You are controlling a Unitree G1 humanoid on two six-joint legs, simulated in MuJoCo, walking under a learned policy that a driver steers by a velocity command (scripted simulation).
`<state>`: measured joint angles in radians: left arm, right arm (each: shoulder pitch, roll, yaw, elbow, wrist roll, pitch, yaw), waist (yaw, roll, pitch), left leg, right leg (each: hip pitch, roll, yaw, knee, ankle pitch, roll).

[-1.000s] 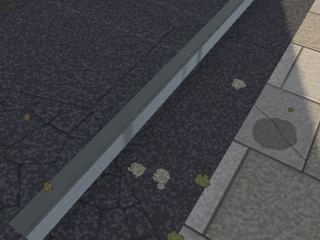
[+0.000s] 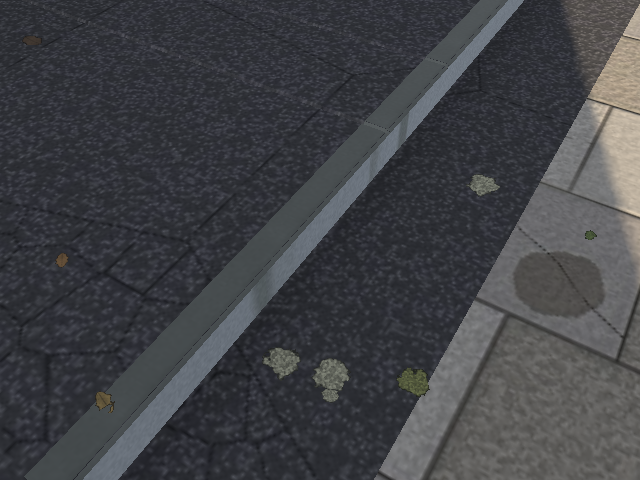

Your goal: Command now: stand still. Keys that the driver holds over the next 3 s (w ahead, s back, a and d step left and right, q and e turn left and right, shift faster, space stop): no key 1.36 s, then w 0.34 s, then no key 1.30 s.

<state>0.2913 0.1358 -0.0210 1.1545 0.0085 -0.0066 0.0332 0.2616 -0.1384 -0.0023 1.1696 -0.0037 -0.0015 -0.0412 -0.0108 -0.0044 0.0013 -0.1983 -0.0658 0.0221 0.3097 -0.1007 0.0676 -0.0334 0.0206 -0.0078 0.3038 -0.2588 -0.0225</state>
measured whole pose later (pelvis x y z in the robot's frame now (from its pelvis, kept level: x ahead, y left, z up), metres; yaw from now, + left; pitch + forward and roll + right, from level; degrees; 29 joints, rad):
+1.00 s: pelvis +0.02 +0.01 +0.00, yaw +0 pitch +0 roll +1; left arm 0.35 0.11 -0.01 1.18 0.01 -0.01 0.04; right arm 0.27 -0.13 -0.02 1.16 0.00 -0.01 -0.04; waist -0.01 -0.01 0.00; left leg -0.17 -0.09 0.02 0.31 -0.14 0.08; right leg -0.01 0.00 0.01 0.30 -0.29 -0.01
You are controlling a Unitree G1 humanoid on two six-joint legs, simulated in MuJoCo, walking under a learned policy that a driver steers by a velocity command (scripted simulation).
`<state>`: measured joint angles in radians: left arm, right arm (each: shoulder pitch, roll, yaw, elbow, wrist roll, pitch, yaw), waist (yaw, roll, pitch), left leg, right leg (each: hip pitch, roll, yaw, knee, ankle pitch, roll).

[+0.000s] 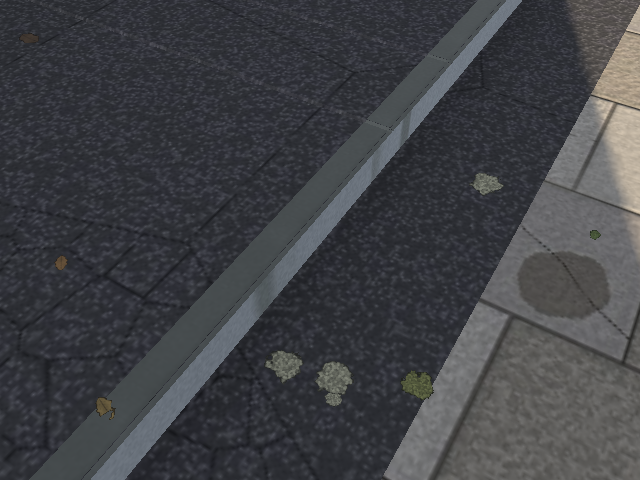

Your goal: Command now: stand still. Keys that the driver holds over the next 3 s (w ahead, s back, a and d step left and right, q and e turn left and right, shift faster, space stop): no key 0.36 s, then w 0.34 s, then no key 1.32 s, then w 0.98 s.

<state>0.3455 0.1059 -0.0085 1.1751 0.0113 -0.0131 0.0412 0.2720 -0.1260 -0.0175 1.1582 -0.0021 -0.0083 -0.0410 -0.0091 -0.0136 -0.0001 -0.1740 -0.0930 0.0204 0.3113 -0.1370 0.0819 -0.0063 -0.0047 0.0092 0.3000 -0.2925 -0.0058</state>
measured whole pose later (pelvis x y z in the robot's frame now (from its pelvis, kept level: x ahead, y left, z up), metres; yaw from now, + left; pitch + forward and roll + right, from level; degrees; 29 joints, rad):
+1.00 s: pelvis +0.17 +0.02 -0.03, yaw +0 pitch +1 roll +1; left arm 0.11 0.20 0.07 0.93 0.00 -0.03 -0.04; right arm 0.50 -0.15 0.00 1.13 0.01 -0.09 -0.07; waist -0.06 -0.04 0.04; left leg 0.01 -0.11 0.06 0.45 -0.47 0.09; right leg -0.59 -0.03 0.03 0.64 0.22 -0.05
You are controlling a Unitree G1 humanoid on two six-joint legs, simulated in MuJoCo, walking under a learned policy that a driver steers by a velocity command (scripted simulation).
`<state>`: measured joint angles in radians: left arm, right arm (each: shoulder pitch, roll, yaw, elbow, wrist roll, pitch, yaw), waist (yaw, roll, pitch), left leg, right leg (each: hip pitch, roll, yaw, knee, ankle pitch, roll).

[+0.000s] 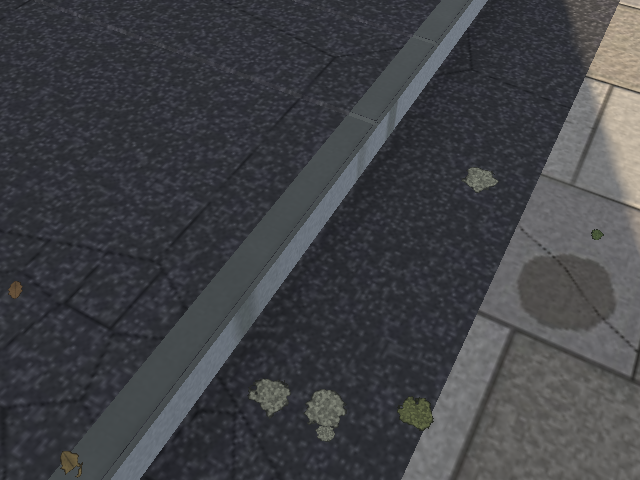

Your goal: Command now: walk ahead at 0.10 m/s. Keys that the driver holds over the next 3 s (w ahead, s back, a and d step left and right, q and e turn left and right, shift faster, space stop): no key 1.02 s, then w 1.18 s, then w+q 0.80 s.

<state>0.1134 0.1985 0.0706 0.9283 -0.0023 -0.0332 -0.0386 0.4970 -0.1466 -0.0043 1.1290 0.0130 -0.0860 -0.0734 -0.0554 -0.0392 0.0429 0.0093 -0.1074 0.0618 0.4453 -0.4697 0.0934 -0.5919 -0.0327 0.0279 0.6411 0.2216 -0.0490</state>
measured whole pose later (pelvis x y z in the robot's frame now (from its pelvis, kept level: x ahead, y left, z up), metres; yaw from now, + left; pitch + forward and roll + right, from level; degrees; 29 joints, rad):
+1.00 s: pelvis +0.24 +0.01 -0.12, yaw +0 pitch +0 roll +0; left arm 0.28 0.19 0.07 1.03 -0.01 0.01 0.06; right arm 0.28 -0.15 -0.05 1.05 0.01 -0.04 -0.02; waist 0.02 -0.01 0.03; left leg -0.19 0.00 0.00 0.53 -0.34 0.01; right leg -0.23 -0.03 -0.01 0.51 -0.28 0.02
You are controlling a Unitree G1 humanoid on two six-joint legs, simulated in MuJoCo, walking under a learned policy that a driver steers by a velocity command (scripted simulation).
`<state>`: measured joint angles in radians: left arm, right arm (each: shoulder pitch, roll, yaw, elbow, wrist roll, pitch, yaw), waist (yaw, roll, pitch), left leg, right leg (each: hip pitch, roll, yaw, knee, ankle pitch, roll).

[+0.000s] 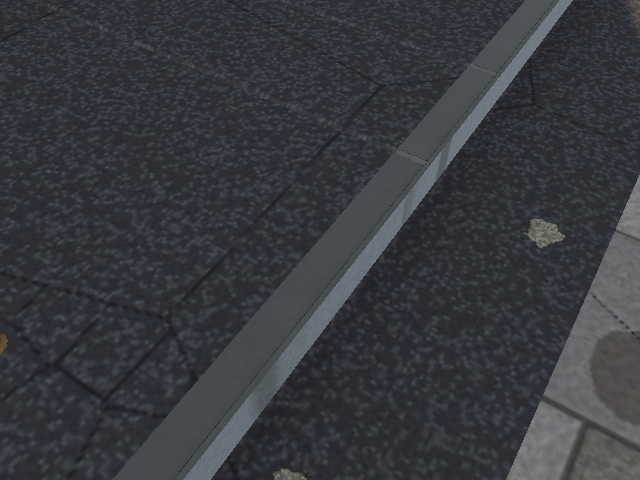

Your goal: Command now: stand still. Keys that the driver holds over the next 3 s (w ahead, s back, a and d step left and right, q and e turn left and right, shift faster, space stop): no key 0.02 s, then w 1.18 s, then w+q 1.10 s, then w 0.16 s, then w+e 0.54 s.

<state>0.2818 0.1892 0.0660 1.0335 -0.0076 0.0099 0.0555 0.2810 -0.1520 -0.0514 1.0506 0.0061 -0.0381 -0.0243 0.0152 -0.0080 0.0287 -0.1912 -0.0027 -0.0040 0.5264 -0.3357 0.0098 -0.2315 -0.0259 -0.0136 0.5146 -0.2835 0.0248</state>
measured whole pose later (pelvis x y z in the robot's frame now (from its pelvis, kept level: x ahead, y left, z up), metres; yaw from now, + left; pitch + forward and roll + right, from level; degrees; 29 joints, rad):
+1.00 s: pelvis +0.40 -0.06 +0.00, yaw +0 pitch +2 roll +1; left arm 0.35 0.23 0.05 1.01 -0.03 -0.10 0.00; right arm 0.09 -0.24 -0.06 0.93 0.01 -0.11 0.03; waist 0.01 -0.02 0.04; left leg -0.37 -0.04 0.08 0.48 -0.13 0.07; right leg -0.33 -0.02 0.04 1.23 -0.39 -0.05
